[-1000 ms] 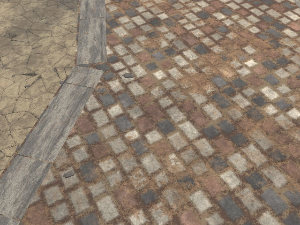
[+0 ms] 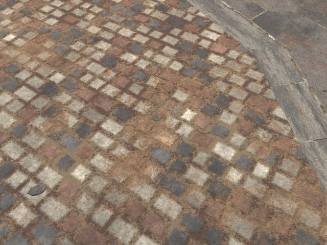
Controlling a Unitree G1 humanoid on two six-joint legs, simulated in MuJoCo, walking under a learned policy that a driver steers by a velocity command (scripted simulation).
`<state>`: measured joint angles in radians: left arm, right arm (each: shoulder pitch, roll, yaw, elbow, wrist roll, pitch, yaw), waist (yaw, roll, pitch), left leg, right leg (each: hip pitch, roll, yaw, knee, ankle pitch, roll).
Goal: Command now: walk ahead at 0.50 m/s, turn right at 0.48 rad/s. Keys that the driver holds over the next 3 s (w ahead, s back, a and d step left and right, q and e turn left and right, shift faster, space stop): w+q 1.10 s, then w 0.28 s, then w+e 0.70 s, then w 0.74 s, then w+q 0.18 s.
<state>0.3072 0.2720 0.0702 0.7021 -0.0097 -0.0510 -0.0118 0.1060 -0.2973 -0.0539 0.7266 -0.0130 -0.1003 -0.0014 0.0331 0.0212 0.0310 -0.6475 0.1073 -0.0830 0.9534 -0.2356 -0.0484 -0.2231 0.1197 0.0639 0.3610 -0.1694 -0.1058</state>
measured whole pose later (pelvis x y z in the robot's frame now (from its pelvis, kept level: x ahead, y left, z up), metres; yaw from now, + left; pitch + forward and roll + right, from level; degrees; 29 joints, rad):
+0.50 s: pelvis +0.28 +0.08 +0.00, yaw +7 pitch +2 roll -1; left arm 0.16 0.29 0.05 0.65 0.02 -0.09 0.00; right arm 0.34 -0.27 -0.05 0.76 0.01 -0.06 0.02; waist -0.05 -0.03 0.02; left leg -0.22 -0.11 -0.09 0.35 -0.16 0.09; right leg -0.60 -0.06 0.07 0.92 -0.26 0.03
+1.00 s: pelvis +0.54 +0.08 +0.00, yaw +24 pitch +1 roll -2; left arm 0.30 0.27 0.07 0.76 0.01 -0.10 -0.01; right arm 0.22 -0.33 -0.08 0.67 0.02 -0.02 0.00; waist 0.04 0.06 0.02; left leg -0.65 0.08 -0.07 1.07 -0.26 -0.01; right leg -0.14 0.03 -0.08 0.32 -0.20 -0.03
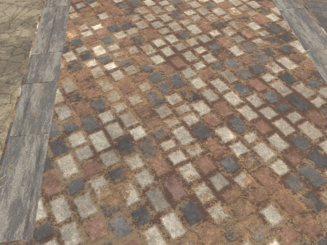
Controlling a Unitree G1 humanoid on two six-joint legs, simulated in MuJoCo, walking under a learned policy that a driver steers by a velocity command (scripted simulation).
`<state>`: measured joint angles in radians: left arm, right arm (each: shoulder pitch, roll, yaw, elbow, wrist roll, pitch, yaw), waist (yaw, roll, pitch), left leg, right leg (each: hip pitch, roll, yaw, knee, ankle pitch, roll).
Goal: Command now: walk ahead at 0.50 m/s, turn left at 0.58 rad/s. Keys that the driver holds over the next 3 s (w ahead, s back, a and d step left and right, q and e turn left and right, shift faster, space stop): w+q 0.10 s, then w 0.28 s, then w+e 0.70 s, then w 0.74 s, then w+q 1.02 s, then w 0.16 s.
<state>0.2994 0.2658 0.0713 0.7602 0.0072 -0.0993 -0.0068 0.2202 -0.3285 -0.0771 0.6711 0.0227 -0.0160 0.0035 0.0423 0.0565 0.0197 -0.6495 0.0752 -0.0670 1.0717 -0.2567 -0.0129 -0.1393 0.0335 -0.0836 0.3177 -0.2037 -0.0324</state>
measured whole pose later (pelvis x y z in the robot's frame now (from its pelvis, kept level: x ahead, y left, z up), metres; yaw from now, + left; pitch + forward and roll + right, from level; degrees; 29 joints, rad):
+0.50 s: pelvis +0.27 +0.08 +0.00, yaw +9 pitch +1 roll +1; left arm 0.20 0.31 0.05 0.79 -0.02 -0.06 -0.01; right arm 0.29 -0.26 -0.05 0.73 -0.01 -0.07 0.03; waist -0.02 -0.04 0.03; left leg -0.18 -0.07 0.04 0.33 -0.17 0.06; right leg -0.64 -0.14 0.04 1.06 -0.23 0.02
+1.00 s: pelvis +0.56 +0.03 +0.00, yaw -8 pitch +2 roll +0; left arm 0.28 0.29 0.06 0.71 -0.01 -0.05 -0.02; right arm 0.18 -0.30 -0.05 0.72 -0.01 -0.10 0.00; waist 0.02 0.02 0.04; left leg -0.54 0.07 -0.06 1.11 -0.34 -0.02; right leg -0.29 0.11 0.04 0.42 -0.16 -0.10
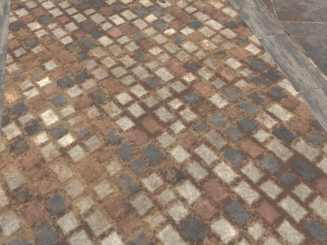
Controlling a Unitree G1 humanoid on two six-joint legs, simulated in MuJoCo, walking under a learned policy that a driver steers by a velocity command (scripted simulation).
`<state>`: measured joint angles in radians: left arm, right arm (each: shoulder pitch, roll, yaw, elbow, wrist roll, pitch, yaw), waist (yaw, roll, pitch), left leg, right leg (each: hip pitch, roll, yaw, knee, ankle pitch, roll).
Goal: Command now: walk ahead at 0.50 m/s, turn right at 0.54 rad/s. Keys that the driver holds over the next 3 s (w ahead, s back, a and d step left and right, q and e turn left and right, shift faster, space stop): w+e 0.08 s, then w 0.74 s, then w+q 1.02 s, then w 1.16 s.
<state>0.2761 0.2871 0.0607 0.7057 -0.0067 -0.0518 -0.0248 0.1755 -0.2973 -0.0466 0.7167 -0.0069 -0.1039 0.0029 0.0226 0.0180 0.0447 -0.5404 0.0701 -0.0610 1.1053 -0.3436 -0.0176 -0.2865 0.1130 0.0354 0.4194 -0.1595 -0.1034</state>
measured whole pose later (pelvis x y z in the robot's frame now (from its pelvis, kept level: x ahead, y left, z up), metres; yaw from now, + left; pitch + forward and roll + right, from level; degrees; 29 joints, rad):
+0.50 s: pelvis +0.28 +0.06 +0.00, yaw -8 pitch +1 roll +1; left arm 0.25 0.30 0.05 0.71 -0.01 -0.05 0.00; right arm 0.31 -0.26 -0.05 0.78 0.00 -0.10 0.02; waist -0.03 -0.05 0.01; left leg -0.23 -0.06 0.02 0.37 -0.17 0.05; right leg -0.54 -0.05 0.05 1.07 -0.31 -0.01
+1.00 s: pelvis +0.54 -0.05 +0.00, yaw -6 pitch +1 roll -1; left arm 0.25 0.26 0.05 0.75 0.01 -0.09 -0.02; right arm 0.27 -0.31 -0.05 0.82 0.03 -0.06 0.00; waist 0.01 0.05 0.02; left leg -0.53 0.07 -0.06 1.12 -0.31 0.01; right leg -0.23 0.04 -0.08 0.38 -0.17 -0.06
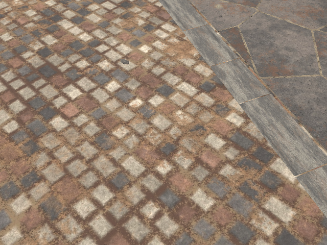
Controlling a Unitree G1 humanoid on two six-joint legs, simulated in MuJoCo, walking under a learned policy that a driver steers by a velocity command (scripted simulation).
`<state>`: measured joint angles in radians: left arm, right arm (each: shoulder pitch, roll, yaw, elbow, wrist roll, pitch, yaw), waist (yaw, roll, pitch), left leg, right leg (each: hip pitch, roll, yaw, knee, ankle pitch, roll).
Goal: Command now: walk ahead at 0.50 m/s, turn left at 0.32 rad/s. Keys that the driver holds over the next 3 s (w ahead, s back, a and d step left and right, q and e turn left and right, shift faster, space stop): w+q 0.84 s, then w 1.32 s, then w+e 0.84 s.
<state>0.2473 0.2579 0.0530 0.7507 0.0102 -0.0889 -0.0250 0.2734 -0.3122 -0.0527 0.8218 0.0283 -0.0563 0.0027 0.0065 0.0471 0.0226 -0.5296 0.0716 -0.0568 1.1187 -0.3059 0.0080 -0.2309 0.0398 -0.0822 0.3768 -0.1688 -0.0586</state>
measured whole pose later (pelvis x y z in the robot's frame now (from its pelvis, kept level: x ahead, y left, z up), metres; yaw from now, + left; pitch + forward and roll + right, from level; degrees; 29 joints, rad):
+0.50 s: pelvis +0.27 +0.08 -0.01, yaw +17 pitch +1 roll +0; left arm 0.21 0.29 0.05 0.78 -0.01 -0.11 0.00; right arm 0.22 -0.29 -0.07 0.70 0.01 -0.05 0.03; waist -0.01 -0.01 0.06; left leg -0.34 -0.10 0.00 0.49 -0.17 0.10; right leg -0.42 -0.05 0.03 1.18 -0.38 0.00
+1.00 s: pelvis +0.55 +0.12 +0.00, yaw +32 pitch +1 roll -1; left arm 0.23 0.26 0.06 0.77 0.01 -0.10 -0.02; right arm 0.29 -0.30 -0.07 0.71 0.02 -0.03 -0.01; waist 0.02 0.04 0.02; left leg -0.48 0.00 -0.08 1.15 -0.36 0.02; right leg -0.27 0.03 -0.02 0.43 -0.18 -0.03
